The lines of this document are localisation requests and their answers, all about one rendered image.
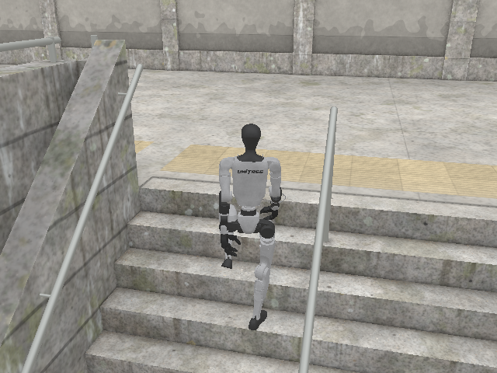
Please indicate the right robot forearm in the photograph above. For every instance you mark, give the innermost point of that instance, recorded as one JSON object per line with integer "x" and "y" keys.
{"x": 275, "y": 201}

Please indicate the robot left foot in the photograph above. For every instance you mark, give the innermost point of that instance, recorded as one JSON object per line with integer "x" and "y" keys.
{"x": 227, "y": 263}

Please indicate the robot head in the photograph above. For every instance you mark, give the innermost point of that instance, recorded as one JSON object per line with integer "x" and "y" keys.
{"x": 250, "y": 136}

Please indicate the right robot hand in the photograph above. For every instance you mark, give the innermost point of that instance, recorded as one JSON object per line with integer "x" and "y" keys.
{"x": 269, "y": 209}

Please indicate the left robot upper arm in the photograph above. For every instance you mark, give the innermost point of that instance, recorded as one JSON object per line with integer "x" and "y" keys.
{"x": 225, "y": 178}

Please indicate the right robot upper arm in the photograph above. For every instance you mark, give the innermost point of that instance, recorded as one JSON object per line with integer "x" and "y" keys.
{"x": 275, "y": 176}

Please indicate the left robot hand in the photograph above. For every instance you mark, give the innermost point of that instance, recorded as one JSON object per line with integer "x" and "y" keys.
{"x": 227, "y": 246}

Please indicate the left robot forearm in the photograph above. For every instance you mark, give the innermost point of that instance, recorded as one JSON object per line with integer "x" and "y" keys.
{"x": 223, "y": 216}

